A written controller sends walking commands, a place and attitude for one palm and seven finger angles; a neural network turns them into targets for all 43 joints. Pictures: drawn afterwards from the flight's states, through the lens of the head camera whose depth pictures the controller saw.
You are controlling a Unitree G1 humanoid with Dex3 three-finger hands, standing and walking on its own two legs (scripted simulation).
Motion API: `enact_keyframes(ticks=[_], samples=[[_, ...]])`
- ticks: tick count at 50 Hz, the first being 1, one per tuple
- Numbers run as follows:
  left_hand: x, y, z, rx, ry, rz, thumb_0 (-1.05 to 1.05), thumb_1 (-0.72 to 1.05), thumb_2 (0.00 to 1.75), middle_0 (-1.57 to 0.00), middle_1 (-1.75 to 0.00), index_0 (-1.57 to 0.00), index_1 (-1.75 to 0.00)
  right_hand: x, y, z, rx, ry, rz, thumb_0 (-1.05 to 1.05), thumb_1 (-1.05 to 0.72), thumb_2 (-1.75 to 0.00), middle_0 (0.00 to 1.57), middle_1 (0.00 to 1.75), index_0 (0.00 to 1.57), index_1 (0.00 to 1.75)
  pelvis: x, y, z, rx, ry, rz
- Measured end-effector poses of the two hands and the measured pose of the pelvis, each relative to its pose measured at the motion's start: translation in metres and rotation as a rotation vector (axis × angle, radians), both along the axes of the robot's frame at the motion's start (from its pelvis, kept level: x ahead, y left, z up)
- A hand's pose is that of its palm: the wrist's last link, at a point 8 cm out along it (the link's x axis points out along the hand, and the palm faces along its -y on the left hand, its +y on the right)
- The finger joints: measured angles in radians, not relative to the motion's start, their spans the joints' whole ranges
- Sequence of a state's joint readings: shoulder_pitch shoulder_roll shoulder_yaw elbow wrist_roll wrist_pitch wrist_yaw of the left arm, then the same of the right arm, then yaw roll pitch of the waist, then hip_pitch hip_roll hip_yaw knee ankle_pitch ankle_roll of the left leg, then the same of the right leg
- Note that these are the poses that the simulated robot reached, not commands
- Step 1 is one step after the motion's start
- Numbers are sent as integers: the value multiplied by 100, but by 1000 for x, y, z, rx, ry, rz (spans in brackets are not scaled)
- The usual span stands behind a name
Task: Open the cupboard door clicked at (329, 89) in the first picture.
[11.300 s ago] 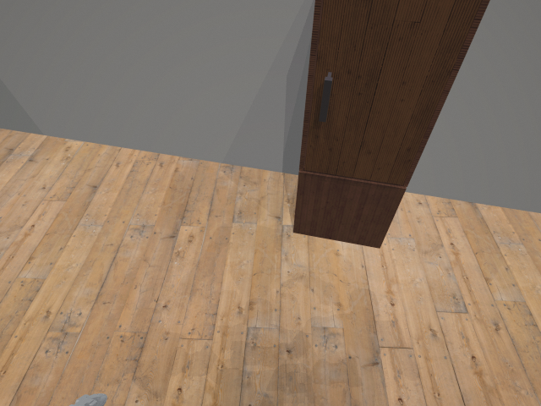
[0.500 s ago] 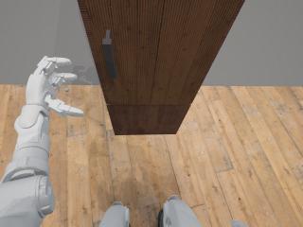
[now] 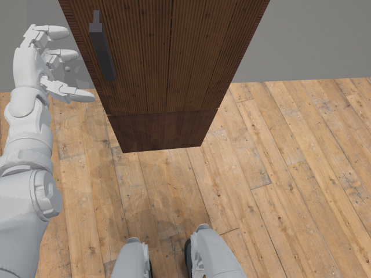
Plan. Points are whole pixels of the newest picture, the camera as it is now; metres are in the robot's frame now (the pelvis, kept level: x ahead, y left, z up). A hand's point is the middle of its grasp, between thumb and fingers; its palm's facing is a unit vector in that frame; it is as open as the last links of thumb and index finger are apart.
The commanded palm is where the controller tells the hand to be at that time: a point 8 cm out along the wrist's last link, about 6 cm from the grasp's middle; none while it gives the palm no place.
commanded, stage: move the hooked fingers beside the handle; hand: left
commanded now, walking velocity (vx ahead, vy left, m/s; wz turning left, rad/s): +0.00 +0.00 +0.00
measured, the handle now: (104, 48) +0.57 +0.12 +0.07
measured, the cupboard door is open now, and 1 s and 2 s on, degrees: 0 0 0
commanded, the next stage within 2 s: slide the fingers in behind the handle in 0.74 s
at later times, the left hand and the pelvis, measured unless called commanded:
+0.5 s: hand (68, 72) +0.52 +0.18 +0.06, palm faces +0.00 -1.00 +0.00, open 14.0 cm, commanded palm +0.50 +0.22 +0.06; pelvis +0.02 +0.00 +0.01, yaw +0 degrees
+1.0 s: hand (72, 73) +0.52 +0.18 +0.06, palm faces +0.00 -1.00 +0.00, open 14.0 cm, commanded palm +0.49 +0.21 +0.06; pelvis +0.01 +0.00 +0.01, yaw +0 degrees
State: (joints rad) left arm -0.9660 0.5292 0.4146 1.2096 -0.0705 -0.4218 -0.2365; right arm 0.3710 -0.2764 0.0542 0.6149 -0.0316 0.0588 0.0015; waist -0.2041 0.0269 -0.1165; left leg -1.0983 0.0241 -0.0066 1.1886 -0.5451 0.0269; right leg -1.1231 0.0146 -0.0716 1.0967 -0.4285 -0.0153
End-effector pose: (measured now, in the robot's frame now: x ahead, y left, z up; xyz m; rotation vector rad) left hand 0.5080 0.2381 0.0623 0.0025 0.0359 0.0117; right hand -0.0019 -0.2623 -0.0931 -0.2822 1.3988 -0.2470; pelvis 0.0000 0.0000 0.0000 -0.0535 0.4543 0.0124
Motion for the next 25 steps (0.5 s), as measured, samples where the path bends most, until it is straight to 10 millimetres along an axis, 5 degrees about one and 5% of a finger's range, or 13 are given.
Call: enact_keyframes(ticks=[11,17,25], samples=[[3,2,-12,3,35,19,-2,-50,30,-31,-120,-30,-120,-9,6,4,28,47,-43,0,-90,-90,20,30,20,30,8,-1,4,4,10,-24],[-2,11,-5,16,2,21,-2,-50,30,-30,-120,-30,-120,2,7,5,32,39,-30,0,-90,-90,20,30,20,30,12,-1,7,1,2,-15],[-5,0,-5,-7,19,-8,-2,-50,30,-30,-120,-29,-120,26,4,6,21,-4,7,0,-90,-90,20,30,20,30,15,1,9,-4,-6,0]])
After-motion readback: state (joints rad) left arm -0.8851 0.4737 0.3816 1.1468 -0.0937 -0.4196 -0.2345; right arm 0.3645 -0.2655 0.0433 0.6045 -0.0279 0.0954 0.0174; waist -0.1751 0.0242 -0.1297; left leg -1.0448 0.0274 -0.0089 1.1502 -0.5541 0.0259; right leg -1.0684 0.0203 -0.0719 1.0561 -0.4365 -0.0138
